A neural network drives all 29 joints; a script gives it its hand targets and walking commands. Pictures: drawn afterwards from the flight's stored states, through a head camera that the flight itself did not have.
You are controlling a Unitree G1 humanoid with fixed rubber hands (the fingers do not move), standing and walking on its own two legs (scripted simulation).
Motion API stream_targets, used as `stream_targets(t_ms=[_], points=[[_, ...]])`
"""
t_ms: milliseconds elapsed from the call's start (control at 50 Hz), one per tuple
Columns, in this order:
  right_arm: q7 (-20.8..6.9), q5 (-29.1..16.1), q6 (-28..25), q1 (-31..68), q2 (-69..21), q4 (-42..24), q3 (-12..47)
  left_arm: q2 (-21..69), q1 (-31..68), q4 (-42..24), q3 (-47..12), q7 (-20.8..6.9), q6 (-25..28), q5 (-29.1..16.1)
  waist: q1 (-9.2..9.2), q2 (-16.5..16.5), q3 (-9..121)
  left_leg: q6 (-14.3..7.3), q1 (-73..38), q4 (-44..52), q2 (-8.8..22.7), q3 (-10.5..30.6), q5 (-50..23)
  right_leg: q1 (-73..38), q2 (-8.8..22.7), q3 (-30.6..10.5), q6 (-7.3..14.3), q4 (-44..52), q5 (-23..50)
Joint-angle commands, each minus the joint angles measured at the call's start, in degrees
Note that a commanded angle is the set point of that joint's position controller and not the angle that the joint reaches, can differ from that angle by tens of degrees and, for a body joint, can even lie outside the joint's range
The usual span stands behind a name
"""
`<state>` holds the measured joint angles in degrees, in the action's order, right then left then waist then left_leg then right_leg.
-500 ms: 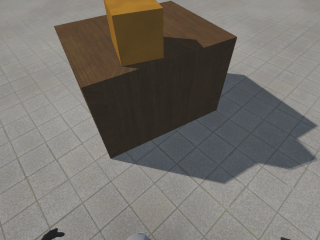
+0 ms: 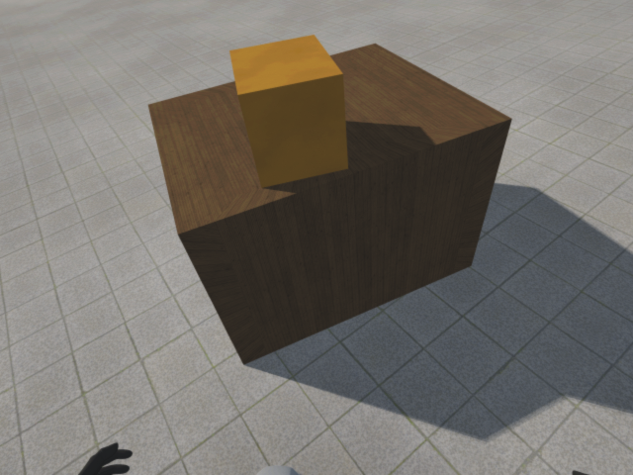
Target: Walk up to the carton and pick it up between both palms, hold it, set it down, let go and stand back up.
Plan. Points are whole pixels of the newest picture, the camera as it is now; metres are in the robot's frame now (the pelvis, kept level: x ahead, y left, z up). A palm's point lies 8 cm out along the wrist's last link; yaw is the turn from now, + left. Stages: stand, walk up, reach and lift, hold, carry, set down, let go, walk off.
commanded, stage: walk up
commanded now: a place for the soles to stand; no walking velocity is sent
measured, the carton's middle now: (288, 109) +0.97 +0.13 +0.02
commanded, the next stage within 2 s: none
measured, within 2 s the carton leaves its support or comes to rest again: neither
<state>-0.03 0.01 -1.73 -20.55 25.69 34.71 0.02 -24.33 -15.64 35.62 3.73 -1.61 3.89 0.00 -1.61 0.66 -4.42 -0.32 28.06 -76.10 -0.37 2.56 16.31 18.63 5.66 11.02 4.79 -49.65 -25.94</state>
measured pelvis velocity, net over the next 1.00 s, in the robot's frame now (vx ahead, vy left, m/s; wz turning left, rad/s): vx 0.21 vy -0.05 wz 0.18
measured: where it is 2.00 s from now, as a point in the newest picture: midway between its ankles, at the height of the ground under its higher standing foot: outside the picture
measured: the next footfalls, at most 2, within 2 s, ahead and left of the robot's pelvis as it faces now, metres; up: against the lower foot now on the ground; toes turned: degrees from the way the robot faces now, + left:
left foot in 0.34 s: +0.19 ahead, +0.20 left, +0.00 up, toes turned +4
right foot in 0.80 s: +0.32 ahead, -0.05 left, +0.00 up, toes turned -2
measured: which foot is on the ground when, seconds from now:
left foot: up 0.00-0.32, down 0.34-0.82, up 0.84-1.00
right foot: down 0.00-0.38, up 0.40-0.78, down 0.80-1.00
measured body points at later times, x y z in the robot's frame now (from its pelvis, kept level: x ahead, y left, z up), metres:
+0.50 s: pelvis +0.13 +0.07 -0.02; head +0.14 +0.10 +0.43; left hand +0.21 +0.39 -0.12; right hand +0.24 -0.23 -0.09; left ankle +0.15 +0.20 -0.70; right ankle +0.09 -0.03 -0.65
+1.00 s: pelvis +0.21 -0.05 -0.04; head +0.19 -0.05 +0.41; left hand +0.27 +0.29 -0.11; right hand +0.34 -0.34 -0.12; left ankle +0.17 +0.12 -0.61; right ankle +0.28 -0.06 -0.70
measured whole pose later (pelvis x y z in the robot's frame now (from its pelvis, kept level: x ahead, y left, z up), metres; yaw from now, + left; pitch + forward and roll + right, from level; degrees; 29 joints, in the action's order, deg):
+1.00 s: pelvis +0.21 -0.05 -0.04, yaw +10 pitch -7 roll +4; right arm 5.4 0.0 -3.0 -21.9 22.3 39.0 0.1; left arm -24.4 -15.4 35.9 6.1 -3.4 0.0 0.0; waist -1.4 -5.1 -5.7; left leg -0.2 31.4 -87.0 -2.0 4.5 28.3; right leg 26.8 4.6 13.5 3.4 -62.1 -29.9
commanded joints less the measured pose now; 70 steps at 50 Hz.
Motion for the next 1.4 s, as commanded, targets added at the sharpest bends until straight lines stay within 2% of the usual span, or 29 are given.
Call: stream_targets(t_ms=[0,200,240,280,300,320,340,360,380,480,680,740,760,780,820,900,960,1020,1060,1080,1100,1120,1140,1160,1200,1280,1320,1360,1380], points=[[0.5,-1.1,-0.6,-2.9,11.5,4.0,-6.0,-14.0,-3.1,-1.6,6.1,0.7,1.7,1.2,-2.08,-9.9,-0.2,2.1,16.5,5.5,2.2,-0.7,-8.7,-14.2,11.0,-12.0,-7.9,32.1,15.7],[0.0,-0.2,-2.5,3.6,10.4,0.1,-4.9,-15.7,-4.9,-3.0,6.6,-0.2,-0.5,2.7,-6.03,-11.2,1.0,0.3,15.2,25.5,5.6,-7.5,8.2,-19.7,16.2,-7.6,5.6,21.3,28.5],[0.0,0.0,-3.6,0.1,10.8,0.8,-5.2,-16.6,-2.3,-3.8,6.6,-0.5,-1.1,2.7,-3.99,-12.0,1.0,-0.7,8.0,30.4,4.4,-9.2,10.7,-14.0,16.8,-6.0,7.2,17.8,28.9],[1.1,0.2,-4.6,-15.9,12.4,6.3,-6.8,-15.2,2.4,-4.6,5.9,-0.7,-1.9,3.1,5.35,-1.9,9.2,-2.0,-13.8,40.5,-1.6,-9.2,4.2,-4.5,10.2,-1.0,3.8,-4.5,25.0],[2.2,0.5,-5.2,-23.3,15.8,8.4,-8.5,-11.4,2.1,-5.0,4.9,-1.0,-2.3,3.1,9.81,7.4,11.7,-2.9,-22.3,42.2,-2.6,-1.4,2.5,2.5,7.3,-3.5,2.2,-19.6,22.3],[3.3,1.3,-5.3,-22.0,20.8,7.0,-9.4,-6.4,1.0,-6.0,3.9,-1.2,-2.3,2.4,8.61,17.3,12.4,-6.6,-28.3,45.6,6.6,21.2,3.1,15.5,0.6,-4.7,-0.4,-26.1,1.3],[3.6,0.8,-5.3,-18.0,23.8,4.7,-9.8,-8.0,1.9,-7.2,4.0,-1.2,-2.4,1.3,6.29,15.5,13.2,-11.7,-31.1,53.4,15.0,47.4,5.6,25.3,-5.0,-10.3,-2.3,-27.5,-6.7],[3.8,-0.5,-4.9,-13.3,24.3,2.3,-9.5,-14.2,3.9,-8.2,5.1,-1.3,-2.3,2.5,5.56,11.3,12.1,-17.9,-32.2,56.8,19.7,58.4,9.6,29.9,-4.5,-13.8,-3.4,-29.3,-11.0],[4.0,-0.4,-5.1,-12.0,22.4,1.6,-9.4,-15.9,8.2,-7.2,4.8,-1.0,-2.6,2.8,5.82,5.8,5.0,-17.4,-28.3,54.7,18.8,51.9,7.5,31.5,-1.1,-16.0,-3.8,-27.9,-8.7],[5.4,0.7,-5.8,-13.2,17.8,2.2,-8.2,-12.2,6.2,-6.3,5.0,-0.9,-3.0,2.2,3.81,10.3,4.4,-14.9,-22.3,41.9,13.4,34.4,-28.9,27.8,2.0,-15.6,-3.3,-25.8,-5.5],[8.2,2.1,-6.8,-7.5,21.7,1.6,-8.8,-14.5,9.1,-7.6,7.1,-2.2,-2.9,3.1,1.8,7.8,2.3,-17.7,-3.0,37.3,18.2,41.9,-3.1,25.7,5.7,-22.2,-4.0,-19.9,-6.3],[8.0,2.4,-6.5,3.4,19.6,0.0,-7.5,-15.8,-5.2,-3.0,9.3,-2.6,-1.6,2.5,-8.18,3.1,3.4,-10.9,26.1,24.6,11.6,28.6,8.7,-8.9,2.6,-23.0,-3.6,-4.2,-2.7],[7.7,2.2,-6.5,2.2,12.2,0.3,-5.5,-18.7,-14.4,-0.5,10.7,-2.0,-1.0,2.6,-12.71,-11.8,7.5,-4.1,34.1,2.8,-0.9,10.0,3.7,-22.3,7.7,-32.9,-4.8,15.1,-15.8],[7.5,1.4,-5.8,0.8,8.6,0.4,-4.3,-20.9,-14.9,-0.6,10.5,-1.5,-0.8,2.3,-12.2,-21.1,7.3,-1.7,35.3,-12.3,-6.8,2.1,15.4,-16.6,18.4,-46.0,-6.8,30.8,-23.6],[7.0,1.2,-3.8,-2.7,14.9,4.9,-7.3,-21.8,-3.4,-1.7,10.0,-0.9,-1.4,1.1,-5.12,-7.7,4.5,-1.9,28.6,-18.6,-0.8,0.4,10.8,-7.4,21.1,-52.9,-8.9,42.6,-39.9],[5.9,1.4,-2.3,-8.7,13.3,8.1,-8.4,-16.5,4.3,-1.8,8.7,-0.2,-1.2,1.2,1.72,-14.0,-8.8,-0.2,13.1,-13.4,-0.5,-3.7,6.9,11.8,10.0,-28.0,-26.0,42.0,-8.4],[5.9,0.3,-1.9,-17.1,14.6,10.0,-9.4,-14.5,9.8,-4.5,8.7,-0.4,-1.8,1.2,5.85,-13.1,-5.5,2.1,5.0,0.5,0.3,-5.2,4.2,5.0,7.8,-16.9,-22.0,36.9,17.6],[7.1,0.3,-1.8,-33.6,15.2,13.9,-10.4,-13.3,19.1,-7.8,9.0,-0.3,-3.0,2.2,13.79,-11.3,0.7,0.9,-11.8,23.4,1.3,-12.7,9.5,1.6,3.7,-6.6,-24.4,25.9,51.9],[8.5,-1.0,-2.5,-43.9,14.3,16.4,-10.1,-11.4,24.1,-10.5,8.3,0.0,-3.9,2.7,19.96,-0.5,4.9,-6.0,-26.2,46.2,2.2,-12.4,-0.7,9.6,-1.5,-2.3,-17.5,-11.1,67.1],[9.9,-1.8,-2.9,-38.7,11.3,16.1,-9.4,-9.5,16.7,-8.9,7.4,0.2,-4.2,2.5,17.09,18.7,8.7,-7.4,-29.4,49.5,1.6,-4.5,-15.1,10.8,-3.5,-5.8,-8.6,-30.5,44.4],[10.9,-0.9,-3.8,-25.2,11.1,12.0,-8.7,-6.6,10.0,-8.4,6.4,-0.2,-4.4,2.0,9.17,24.3,8.9,-12.1,-32.6,47.6,6.7,15.2,-16.6,22.7,-4.0,-12.0,-7.5,-38.0,-0.3],[11.4,0.4,-4.6,-17.4,14.8,7.4,-9.3,-6.1,9.3,-9.2,6.1,-1.1,-4.8,2.1,4.87,22.2,9.1,-16.8,-23.7,44.0,17.2,38.1,-1.0,29.4,-1.7,-23.6,-7.2,-48.0,-12.5],[10.9,0.9,-5.1,-7.2,16.5,3.1,-9.0,-9.5,2.5,-6.6,6.6,-1.4,-5.4,2.7,-1.76,8.8,9.1,-18.3,-7.9,46.0,22.6,44.6,17.5,23.5,1.4,-29.3,-5.4,-50.1,-14.5],[10.9,1.1,-5.9,-1.5,20.9,1.2,-9.3,-15.9,4.6,-7.4,9.1,-2.8,-5.9,2.1,-2.57,6.8,3.1,-21.9,8.0,55.8,31.0,52.7,25.9,20.0,1.2,-33.6,-6.5,-55.1,-14.2],[11.1,1.9,-7.2,7.1,25.0,1.2,-9.4,-19.7,8.2,-7.0,10.3,-3.7,-6.6,2.4,-5.89,4.8,-6.0,-19.3,20.1,57.4,30.1,47.4,27.9,18.1,3.2,-32.8,-8.0,-50.5,-4.2],[7.9,3.3,-5.8,0.6,22.8,5.1,-8.3,-14.3,7.0,-3.3,9.1,-3.8,-5.3,0.6,-1.64,13.1,-5.0,-10.0,23.5,46.6,11.5,24.1,35.4,1.9,1.7,-17.1,-4.0,-12.8,-8.2],[7.3,4.4,-3.6,1.9,18.0,5.7,-7.3,-12.9,-11.5,3.7,10.1,-2.4,-3.4,-0.2,-9.52,3.3,5.5,-6.3,28.1,15.2,2.5,8.3,24.4,-22.8,-0.9,-17.8,-4.3,10.7,-12.6],[6.5,3.7,-3.0,-2.8,9.0,5.6,-4.6,-16.7,-20.4,5.9,9.6,-0.2,-1.8,1.3,-11.46,-16.0,6.4,-2.9,37.1,-15.4,-3.8,10.4,20.1,-20.3,7.2,-33.4,-10.0,14.9,-20.2],[6.0,3.1,-2.8,-6.5,9.4,5.4,-4.7,-19.9,-12.4,2.8,9.6,0.2,-1.3,1.9,-5.78,-14.0,5.6,-2.6,37.0,-19.2,-2.0,11.3,16.9,-13.6,15.0,-46.9,-7.9,24.2,-32.4]])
